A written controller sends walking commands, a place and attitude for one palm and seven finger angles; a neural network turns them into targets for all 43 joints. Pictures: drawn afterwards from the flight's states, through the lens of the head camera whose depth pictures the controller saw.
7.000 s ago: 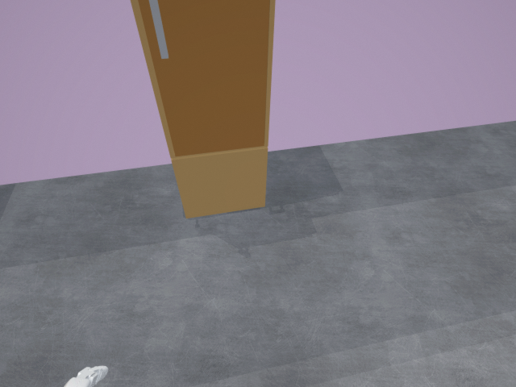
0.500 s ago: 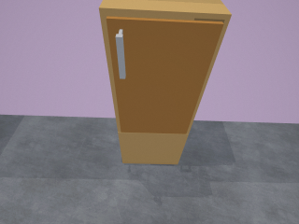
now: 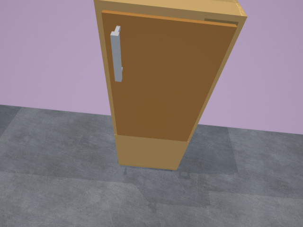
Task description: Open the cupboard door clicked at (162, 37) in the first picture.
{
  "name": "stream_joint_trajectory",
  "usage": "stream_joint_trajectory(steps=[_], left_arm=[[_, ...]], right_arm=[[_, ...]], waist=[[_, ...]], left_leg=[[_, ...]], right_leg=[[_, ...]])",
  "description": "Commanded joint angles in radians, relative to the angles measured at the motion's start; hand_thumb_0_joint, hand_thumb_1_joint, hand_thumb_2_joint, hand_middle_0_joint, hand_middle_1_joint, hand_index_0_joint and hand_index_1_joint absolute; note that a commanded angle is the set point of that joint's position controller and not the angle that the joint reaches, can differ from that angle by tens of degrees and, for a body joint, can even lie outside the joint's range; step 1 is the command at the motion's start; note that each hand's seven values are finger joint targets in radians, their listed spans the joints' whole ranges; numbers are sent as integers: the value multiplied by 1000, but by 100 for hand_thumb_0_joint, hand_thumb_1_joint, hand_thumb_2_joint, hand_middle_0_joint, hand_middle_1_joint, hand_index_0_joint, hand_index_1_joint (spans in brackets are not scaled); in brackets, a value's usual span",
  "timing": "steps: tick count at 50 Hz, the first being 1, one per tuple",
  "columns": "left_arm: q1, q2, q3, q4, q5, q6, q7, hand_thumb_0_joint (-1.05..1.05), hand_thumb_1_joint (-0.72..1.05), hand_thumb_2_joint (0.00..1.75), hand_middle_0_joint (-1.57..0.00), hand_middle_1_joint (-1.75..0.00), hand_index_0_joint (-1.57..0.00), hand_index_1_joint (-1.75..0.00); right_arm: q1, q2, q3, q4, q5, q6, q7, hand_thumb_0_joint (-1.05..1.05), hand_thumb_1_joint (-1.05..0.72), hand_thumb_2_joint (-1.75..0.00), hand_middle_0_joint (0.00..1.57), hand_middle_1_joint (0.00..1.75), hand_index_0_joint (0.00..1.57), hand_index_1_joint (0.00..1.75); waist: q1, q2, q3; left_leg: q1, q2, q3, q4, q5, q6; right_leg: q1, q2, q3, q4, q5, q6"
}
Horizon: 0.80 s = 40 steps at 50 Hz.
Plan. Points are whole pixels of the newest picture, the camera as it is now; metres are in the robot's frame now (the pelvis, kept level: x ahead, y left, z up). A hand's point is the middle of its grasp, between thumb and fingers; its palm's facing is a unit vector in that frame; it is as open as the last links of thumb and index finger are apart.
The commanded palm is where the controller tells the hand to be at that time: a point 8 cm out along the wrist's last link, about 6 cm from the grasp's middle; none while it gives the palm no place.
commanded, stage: come to a stop and stand still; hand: left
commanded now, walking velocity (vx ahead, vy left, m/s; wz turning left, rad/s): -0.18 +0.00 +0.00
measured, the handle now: (118, 55) +0.54 +0.16 +0.16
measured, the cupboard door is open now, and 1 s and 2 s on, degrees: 0 0 0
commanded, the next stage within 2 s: look again from close up in 0.90 s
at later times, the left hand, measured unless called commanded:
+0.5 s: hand out of the picture -0.01 +0.14 -0.16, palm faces +0.10 -0.97 -0.21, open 7.4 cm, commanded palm none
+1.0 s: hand out of the picture -0.02 +0.15 -0.16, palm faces +0.07 -0.98 -0.20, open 7.3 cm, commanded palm none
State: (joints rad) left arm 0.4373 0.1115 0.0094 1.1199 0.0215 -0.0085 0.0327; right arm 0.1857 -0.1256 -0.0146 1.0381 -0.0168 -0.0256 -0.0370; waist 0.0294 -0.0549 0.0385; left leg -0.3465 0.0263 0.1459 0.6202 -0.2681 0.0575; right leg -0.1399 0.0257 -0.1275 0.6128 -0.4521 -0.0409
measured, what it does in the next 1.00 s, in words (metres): steps on the spot: right foot, then left foot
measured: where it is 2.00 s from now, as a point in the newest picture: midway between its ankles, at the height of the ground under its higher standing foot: outside the picture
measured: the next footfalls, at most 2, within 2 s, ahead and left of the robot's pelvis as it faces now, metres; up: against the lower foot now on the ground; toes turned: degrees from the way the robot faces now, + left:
right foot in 0.24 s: +0.03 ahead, -0.15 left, +0.00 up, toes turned -4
left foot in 0.56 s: +0.00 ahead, +0.07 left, +0.00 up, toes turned +7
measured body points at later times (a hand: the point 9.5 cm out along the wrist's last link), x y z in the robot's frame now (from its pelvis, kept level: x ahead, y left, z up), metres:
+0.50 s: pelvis -0.03 -0.04 +0.01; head -0.02 -0.03 +0.46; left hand -0.01 +0.20 -0.14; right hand +0.02 -0.28 -0.14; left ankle -0.04 +0.07 -0.70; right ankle -0.01 -0.15 -0.72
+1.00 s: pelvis -0.02 -0.02 +0.02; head -0.02 -0.03 +0.47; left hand -0.03 +0.20 -0.14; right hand -0.04 -0.22 -0.15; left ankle -0.04 +0.07 -0.72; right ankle -0.04 -0.14 -0.72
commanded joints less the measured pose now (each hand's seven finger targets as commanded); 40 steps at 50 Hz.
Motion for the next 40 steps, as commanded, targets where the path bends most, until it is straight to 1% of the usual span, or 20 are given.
stream_joint_trajectory(steps=[1, 3, 6, 10, 11, 13, 14, 15, 18, 22, 24, 26, 27, 28, 29, 30, 31, 35, 38, 40], left_arm=[[33, 81, 12, -54, -5, -3, 23, 0, 90, 90, -20, -30, -20, -30], [-1, 77, 20, -64, 1, 14, 20, 0, 90, 90, -20, -30, -20, -30], [24, 48, 23, -64, 4, 24, 13, 0, 90, 90, -20, -30, -20, -30], [42, 64, 31, -82, 10, 18, 12, 0, 90, 90, -20, -30, -20, -30], [33, 96, 35, -88, 12, 12, 13, 0, 90, 90, -20, -30, -20, -30], [-60, 198, 41, -133, 13, 4, 8, 0, 90, 90, -20, -30, -20, -30], [-87, 220, 45, -154, 11, 5, 6, 0, 90, 90, -20, -30, -20, -30], [-102, 220, 49, -161, 13, 1, 10, 0, 90, 90, -20, -30, -20, -30], [-123, 215, 52, -170, 12, -4, 5, 0, 90, 90, -20, -30, -20, -30], [-84, 243, 66, -165, 15, -4, 5, 0, 90, 90, -20, -30, -20, -30], [-77, 246, 70, -154, 11, -2, 4, 0, 90, 90, -20, -30, -20, -30], [-111, 236, 71, -154, 3, 3, 5, 0, 90, 90, -20, -30, -20, -30], [-128, 217, 66, -156, -2, 7, 4, 0, 90, 90, -20, -30, -20, -30], [-127, 173, 57, -165, -5, 13, -1, 0, 90, 90, -20, -30, -20, -30], [-124, 122, 48, -174, -4, 14, -6, 0, 90, 90, -20, -30, -20, -30], [-156, 118, 40, -181, 4, 14, -6, 0, 90, 90, -20, -30, -20, -30], [-182, 121, 39, -167, 9, 19, -4, 0, 90, 90, -20, -30, -20, -30], [-145, 85, 29, -114, 6, 16, -17, 0, 90, 90, -20, -30, -20, -30], [-140, 70, 23, -103, -3, 7, -9, 0, 90, 90, -20, -30, -20, -30], [-100, 85, 23, -77, -4, -5, -4, 0, 90, 90, -20, -30, -20, -30]], right_arm=[[149, -154, -11, 15, 14, -7, -30, 0, -90, -90, 20, 30, 20, 30], [73, -133, -12, -8, 9, -3, -27, 0, -90, -90, 20, 30, 20, 30], [32, -155, -32, -38, 1, 4, -16, 0, -90, -90, 20, 30, 20, 30], [-9, -153, -48, -77, -1, 21, 3, 0, -90, -90, 20, 30, 20, 30], [-22, -134, -47, -84, -1, 27, 9, 0, -90, -90, 20, 30, 20, 30], [10, -77, -39, -101, 4, 47, 24, 0, -90, -90, 20, 30, 20, 30], [-5, -72, -39, -105, -1, 54, 28, 0, -90, -90, 20, 30, 20, 30], [-14, -76, -39, -107, -3, 61, 30, 0, -90, -90, 20, 30, 20, 30], [19, -86, -35, -84, -4, 50, 39, 0, -90, -90, 20, 30, 20, 30], [24, -90, -27, -89, -2, 39, 42, 0, -90, -90, 20, 30, 20, 30], [60, -81, -20, -80, 0, 33, 38, 0, -90, -90, 20, 30, 20, 30], [140, -71, -15, -47, 2, 26, 32, 0, -90, -90, 20, 30, 20, 30], [183, -79, -14, -31, 4, 19, 28, 0, -90, -90, 20, 30, 20, 30], [206, -119, -19, -26, -3, 13, 24, 0, -90, -90, 20, 30, 20, 30], [215, -172, -28, -34, -9, 11, 18, 0, -90, -90, 20, 30, 20, 30], [203, -183, -29, -44, -8, 16, 15, 0, -90, -90, 20, 30, 20, 30], [178, -153, -22, -33, -9, 10, 9, 0, -90, -90, 20, 30, 20, 30], [134, -119, -6, -31, -7, 1, -2, 0, -90, -90, 20, 30, 20, 30], [183, -125, -9, -2, -6, -5, -7, 0, -90, -90, 20, 30, 20, 30], [188, -115, -9, 14, 2, -7, -8, 0, -90, -90, 20, 30, 20, 30]], waist=[[-44, 274, -78], [-22, 218, 12], [0, 129, -44], [23, 124, -66], [25, 72, -39], [-21, -135, -5], [-9, -129, 9], [-7, -175, 13], [-3, -132, 9], [25, -100, 5], [20, -89, -20], [-12, -68, -38], [-29, -27, -35], [-30, 114, -39], [-27, 269, -36], [-30, 280, 4], [-35, 295, 24], [-7, 155, 29], [-18, 141, -30], [0, 89, -60]], left_leg=[[283, 357, -334, -224, 999, 212], [145, 310, -270, -262, 821, 179], [101, 264, -208, -252, 644, 142], [8, 188, -151, -193, 270, 66], [-25, 137, -128, -145, 105, 21], [-14, -7, -48, 0, -143, -56], [3, -8, -63, 75, -163, -59], [-10, 7, -75, 135, -189, -61], [-59, 3, -98, 220, -150, -57], [-80, -6, -80, 122, -167, -68], [-14, -14, -68, 17, -134, -69], [137, -25, -50, -158, -30, -66], [206, -6, -78, -234, 6, -58], [234, 86, -194, -301, 22, -24], [224, 215, -343, -364, 24, 40], [162, 269, -401, -407, 35, 97], [118, 252, -391, -442, 24, 113], [100, 192, -272, -389, 226, 106], [185, 182, -244, -316, 392, 103], [185, 149, -218, -249, 394, 56]], right_leg=[[-228, -85, 126, 259, -159, 43], [-210, -109, 125, 232, -98, 48], [-134, -91, 79, 124, 46, 56], [-46, -84, 59, -34, 241, 59], [-64, -123, 131, -116, 286, 46], [-212, -316, 360, -302, 157, -61], [-254, -351, 388, -356, 121, -97], [-263, -348, 406, -380, 99, -107], [-193, -318, 345, -369, 137, -107], [-79, -328, 332, -342, 254, -130], [-65, -317, 306, -311, 300, -127], [-129, -276, 254, -257, 259, -88], [-175, -234, 215, -210, 197, -58], [-230, -158, 149, -118, 119, -18], [-289, -88, 57, -22, 38, 23], [-300, -74, 43, 64, -43, 34], [-285, -83, 74, 150, -49, 31], [-231, -94, 87, 175, 47, 33], [-163, -90, 77, -19, 71, 46], [-52, -95, 87, -212, 246, 48]])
